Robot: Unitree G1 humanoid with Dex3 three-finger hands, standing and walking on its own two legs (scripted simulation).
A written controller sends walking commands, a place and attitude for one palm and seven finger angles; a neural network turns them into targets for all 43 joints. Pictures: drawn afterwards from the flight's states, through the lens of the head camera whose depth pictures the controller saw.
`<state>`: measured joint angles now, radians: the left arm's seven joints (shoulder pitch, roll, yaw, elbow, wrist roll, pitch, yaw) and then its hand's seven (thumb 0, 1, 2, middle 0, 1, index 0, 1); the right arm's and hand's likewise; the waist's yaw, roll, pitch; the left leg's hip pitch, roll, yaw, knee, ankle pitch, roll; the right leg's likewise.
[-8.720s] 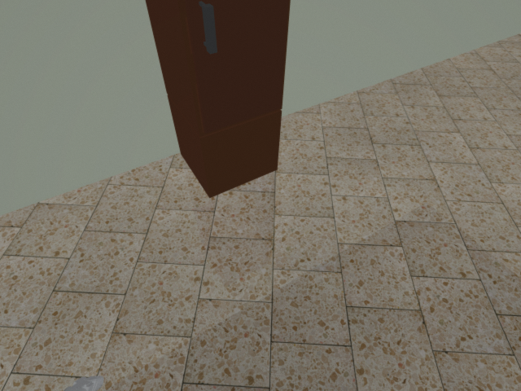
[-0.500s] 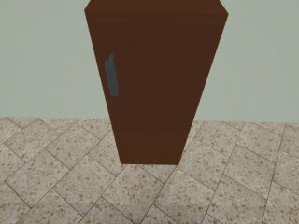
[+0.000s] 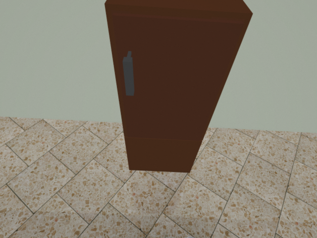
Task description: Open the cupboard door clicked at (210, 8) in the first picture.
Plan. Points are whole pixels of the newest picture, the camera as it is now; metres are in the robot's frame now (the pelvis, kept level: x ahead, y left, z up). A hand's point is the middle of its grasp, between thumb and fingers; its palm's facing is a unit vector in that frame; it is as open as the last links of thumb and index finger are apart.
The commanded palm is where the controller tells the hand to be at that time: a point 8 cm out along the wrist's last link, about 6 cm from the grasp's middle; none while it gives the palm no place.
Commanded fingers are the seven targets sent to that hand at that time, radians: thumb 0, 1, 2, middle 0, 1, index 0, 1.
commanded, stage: come to a stop and stand still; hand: left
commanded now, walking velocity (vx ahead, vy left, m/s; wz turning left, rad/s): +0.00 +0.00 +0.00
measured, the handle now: (129, 73) +0.60 +0.14 +0.08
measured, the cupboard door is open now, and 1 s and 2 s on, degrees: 0 0 0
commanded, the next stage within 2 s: look again from close up in 0.58 s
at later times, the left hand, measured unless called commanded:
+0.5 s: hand out of the picture -0.03 +0.16 -0.17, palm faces +0.02 -0.99 -0.16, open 7.3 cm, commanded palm none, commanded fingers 0.00 0.90 0.90 -0.20 -0.30 -0.20 -0.30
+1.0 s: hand out of the picture +0.03 +0.23 -0.16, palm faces +0.02 -0.96 -0.29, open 7.3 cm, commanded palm none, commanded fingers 0.00 0.90 0.90 -0.20 -0.30 -0.20 -0.30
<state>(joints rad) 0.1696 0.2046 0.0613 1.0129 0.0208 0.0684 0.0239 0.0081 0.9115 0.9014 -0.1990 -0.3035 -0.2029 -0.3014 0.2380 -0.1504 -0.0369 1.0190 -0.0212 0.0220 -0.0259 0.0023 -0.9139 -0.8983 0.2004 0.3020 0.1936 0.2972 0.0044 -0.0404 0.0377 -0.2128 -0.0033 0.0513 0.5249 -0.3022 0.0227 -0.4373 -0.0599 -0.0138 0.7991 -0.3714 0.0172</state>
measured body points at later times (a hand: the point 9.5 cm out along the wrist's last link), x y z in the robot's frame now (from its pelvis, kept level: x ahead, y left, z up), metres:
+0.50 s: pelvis -0.02 +0.00 +0.01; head -0.02 +0.00 +0.46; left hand -0.03 +0.21 -0.15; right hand -0.04 -0.21 -0.15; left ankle -0.01 +0.11 -0.73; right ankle -0.01 -0.11 -0.73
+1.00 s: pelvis -0.03 +0.01 +0.00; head -0.05 +0.01 +0.45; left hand +0.03 +0.28 -0.14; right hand +0.03 -0.26 -0.14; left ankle -0.01 +0.11 -0.73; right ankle -0.01 -0.11 -0.73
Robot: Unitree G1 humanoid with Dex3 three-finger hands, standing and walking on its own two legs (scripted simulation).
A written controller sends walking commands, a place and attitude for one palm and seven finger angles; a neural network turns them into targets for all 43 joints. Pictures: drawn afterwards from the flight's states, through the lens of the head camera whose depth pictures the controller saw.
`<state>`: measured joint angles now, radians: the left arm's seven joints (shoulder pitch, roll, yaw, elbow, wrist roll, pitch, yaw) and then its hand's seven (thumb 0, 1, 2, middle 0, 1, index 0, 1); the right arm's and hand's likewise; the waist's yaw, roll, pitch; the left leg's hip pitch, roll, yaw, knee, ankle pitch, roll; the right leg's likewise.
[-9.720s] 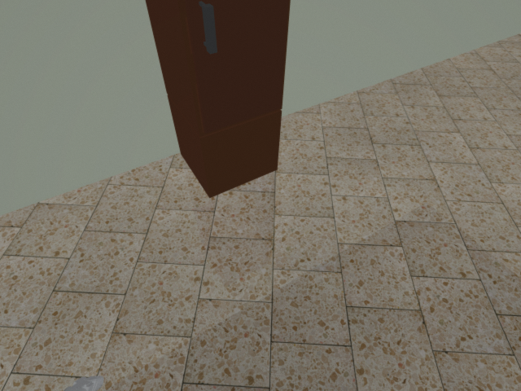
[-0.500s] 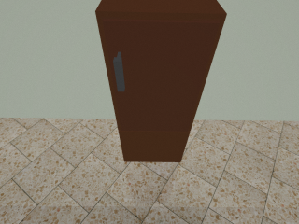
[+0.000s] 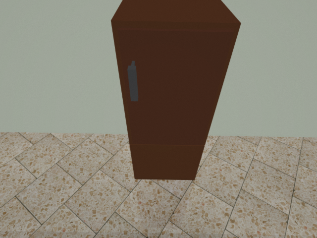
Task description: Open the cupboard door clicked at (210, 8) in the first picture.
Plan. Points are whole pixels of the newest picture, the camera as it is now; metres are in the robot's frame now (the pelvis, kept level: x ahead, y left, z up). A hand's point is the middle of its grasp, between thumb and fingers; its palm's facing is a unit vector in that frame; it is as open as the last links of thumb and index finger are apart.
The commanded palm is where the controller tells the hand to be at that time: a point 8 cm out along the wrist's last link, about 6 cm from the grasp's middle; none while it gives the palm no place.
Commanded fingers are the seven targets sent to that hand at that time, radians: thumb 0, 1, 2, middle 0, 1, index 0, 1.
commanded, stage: look again from close up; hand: left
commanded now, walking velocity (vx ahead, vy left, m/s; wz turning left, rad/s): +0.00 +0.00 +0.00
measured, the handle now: (133, 81) +0.63 +0.13 +0.08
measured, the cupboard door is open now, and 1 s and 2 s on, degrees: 0 0 0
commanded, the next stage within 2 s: shuffle to correct the standing spot in 0.22 s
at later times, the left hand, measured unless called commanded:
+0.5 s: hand out of the picture -0.01 +0.20 -0.17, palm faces -0.01 -0.97 -0.24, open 7.4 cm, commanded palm none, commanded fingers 0.00 0.90 0.90 -0.20 -0.30 -0.20 -0.30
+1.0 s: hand out of the picture +0.03 +0.12 -0.18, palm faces -0.01 -1.00 -0.10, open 7.4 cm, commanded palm none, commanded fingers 0.00 0.90 0.90 -0.20 -0.30 -0.20 -0.30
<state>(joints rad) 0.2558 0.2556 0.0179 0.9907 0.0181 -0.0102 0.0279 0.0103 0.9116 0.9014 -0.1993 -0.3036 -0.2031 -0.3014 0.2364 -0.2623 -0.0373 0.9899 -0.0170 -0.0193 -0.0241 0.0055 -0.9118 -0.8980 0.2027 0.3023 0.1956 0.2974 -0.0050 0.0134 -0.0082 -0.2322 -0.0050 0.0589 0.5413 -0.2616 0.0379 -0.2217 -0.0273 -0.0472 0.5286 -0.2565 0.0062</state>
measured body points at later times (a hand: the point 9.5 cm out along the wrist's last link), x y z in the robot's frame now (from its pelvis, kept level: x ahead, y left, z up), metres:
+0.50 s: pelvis -0.01 +0.00 +0.01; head -0.03 +0.00 +0.46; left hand +0.00 +0.25 -0.15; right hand +0.02 -0.26 -0.14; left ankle +0.02 +0.09 -0.73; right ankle +0.02 -0.12 -0.73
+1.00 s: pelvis +0.06 -0.03 +0.00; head +0.06 -0.01 +0.45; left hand +0.03 +0.18 -0.17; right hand +0.02 -0.24 -0.15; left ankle +0.03 +0.08 -0.73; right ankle +0.05 -0.14 -0.68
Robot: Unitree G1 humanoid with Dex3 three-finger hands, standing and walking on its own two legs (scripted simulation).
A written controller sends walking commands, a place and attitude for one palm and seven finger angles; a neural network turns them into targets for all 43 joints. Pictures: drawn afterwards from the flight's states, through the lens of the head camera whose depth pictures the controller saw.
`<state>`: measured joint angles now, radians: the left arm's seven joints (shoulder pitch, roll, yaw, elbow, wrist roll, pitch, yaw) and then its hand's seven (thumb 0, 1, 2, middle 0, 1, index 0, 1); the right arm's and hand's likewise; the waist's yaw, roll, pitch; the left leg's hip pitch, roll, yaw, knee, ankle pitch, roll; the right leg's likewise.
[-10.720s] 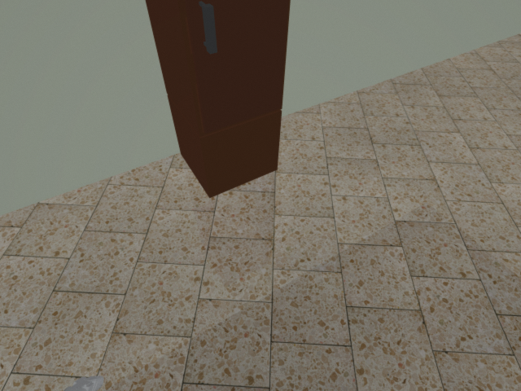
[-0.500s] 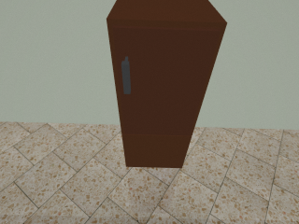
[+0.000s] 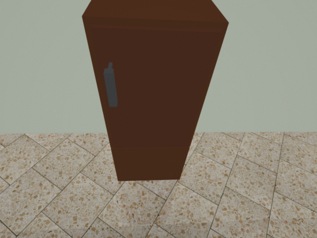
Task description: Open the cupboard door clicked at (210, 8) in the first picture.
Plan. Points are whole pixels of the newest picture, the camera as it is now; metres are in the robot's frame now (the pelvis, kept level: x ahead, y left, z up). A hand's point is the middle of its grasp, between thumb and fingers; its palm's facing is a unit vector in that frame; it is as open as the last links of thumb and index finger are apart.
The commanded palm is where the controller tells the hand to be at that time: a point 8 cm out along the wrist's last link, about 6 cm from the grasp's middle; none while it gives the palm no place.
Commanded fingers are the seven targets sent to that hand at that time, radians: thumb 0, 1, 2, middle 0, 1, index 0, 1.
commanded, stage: shuffle to correct the standing spot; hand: left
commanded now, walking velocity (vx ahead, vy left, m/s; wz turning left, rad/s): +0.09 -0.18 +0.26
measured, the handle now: (112, 84) +0.56 +0.18 +0.07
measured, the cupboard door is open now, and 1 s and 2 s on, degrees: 0 0 0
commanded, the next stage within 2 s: come to a stop and stand still in 0.02 s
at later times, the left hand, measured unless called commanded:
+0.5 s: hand out of the picture +0.10 +0.14 -0.18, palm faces +0.14 -0.97 -0.19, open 7.2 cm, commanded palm none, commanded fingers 0.00 0.90 0.90 -0.20 -0.30 -0.20 -0.30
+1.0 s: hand out of the picture -0.03 +0.15 -0.17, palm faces +0.12 -0.97 -0.23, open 7.3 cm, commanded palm none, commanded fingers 0.00 0.90 0.90 -0.20 -0.30 -0.20 -0.30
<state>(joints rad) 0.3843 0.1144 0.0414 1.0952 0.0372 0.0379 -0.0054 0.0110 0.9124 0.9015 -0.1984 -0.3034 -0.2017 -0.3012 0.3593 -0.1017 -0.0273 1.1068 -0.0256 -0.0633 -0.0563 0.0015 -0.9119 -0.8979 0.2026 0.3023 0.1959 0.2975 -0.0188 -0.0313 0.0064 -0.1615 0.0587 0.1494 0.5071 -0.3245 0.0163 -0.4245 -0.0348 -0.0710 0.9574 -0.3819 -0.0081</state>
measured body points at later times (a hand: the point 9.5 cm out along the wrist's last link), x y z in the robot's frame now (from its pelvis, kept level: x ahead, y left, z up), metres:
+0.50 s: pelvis +0.03 -0.05 -0.01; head +0.05 -0.03 +0.43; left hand +0.09 +0.19 -0.17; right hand +0.11 -0.30 -0.15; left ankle +0.04 +0.03 -0.73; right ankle +0.12 -0.19 -0.74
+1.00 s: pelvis +0.00 -0.03 +0.00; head +0.01 -0.04 +0.45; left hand -0.04 +0.20 -0.15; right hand +0.07 -0.27 -0.15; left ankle +0.05 +0.03 -0.74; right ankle -0.01 -0.16 -0.74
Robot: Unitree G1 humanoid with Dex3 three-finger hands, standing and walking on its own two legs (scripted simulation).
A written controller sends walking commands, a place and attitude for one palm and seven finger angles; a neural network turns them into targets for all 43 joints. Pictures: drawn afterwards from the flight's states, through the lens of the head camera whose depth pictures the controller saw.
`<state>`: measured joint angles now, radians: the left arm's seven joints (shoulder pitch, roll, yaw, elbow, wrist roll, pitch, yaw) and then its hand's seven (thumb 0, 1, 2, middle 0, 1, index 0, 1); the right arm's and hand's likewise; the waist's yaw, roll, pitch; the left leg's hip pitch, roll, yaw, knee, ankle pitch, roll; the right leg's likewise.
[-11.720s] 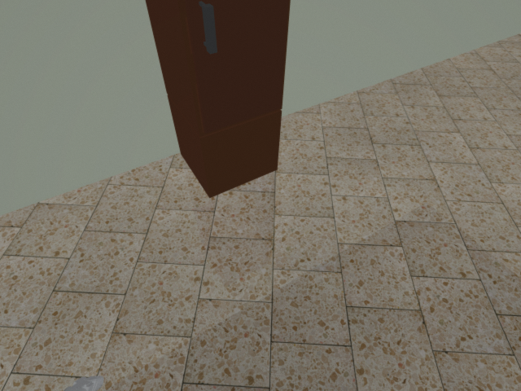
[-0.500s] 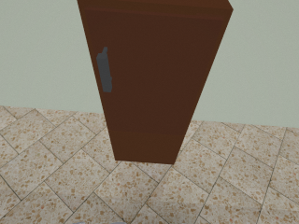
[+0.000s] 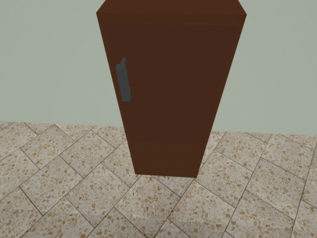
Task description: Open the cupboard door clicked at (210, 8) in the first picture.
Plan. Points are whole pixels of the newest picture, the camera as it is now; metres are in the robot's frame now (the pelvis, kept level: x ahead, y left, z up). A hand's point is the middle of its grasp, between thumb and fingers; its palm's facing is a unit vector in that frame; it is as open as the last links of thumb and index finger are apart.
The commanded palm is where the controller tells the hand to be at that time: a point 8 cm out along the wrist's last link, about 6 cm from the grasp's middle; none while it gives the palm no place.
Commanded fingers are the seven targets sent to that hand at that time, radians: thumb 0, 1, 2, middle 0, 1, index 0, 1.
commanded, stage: come to a stop and stand still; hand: left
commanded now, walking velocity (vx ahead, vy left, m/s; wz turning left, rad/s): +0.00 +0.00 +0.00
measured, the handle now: (125, 79) +0.58 +0.15 +0.08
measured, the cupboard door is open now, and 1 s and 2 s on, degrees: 0 0 0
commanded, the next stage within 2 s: look again from close up in 0.32 s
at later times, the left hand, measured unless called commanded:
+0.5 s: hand out of the picture +0.07 +0.21 -0.15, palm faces -0.04 -0.95 -0.30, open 7.3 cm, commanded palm none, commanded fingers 0.00 0.90 0.90 -0.20 -0.30 -0.20 -0.30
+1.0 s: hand out of the picture -0.01 +0.21 -0.17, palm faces -0.04 -0.97 -0.24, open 7.3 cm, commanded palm none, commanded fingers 0.00 0.90 0.90 -0.20 -0.30 -0.20 -0.30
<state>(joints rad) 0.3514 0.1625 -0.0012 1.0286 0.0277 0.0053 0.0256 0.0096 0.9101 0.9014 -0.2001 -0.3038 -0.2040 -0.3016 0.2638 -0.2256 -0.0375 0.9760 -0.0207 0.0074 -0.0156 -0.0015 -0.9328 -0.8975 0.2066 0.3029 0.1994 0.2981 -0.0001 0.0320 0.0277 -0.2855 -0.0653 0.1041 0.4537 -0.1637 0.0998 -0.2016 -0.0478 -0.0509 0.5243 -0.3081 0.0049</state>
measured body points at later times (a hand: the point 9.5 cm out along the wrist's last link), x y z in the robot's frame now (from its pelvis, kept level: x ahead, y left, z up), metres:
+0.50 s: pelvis -0.02 -0.01 +0.00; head -0.04 +0.00 +0.45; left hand +0.07 +0.26 -0.13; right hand +0.04 -0.30 -0.12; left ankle +0.05 +0.06 -0.74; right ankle -0.02 -0.13 -0.74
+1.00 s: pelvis -0.01 +0.01 +0.01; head +0.00 +0.02 +0.46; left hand +0.00 +0.26 -0.15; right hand +0.03 -0.26 -0.13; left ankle +0.05 +0.06 -0.74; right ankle -0.02 -0.13 -0.74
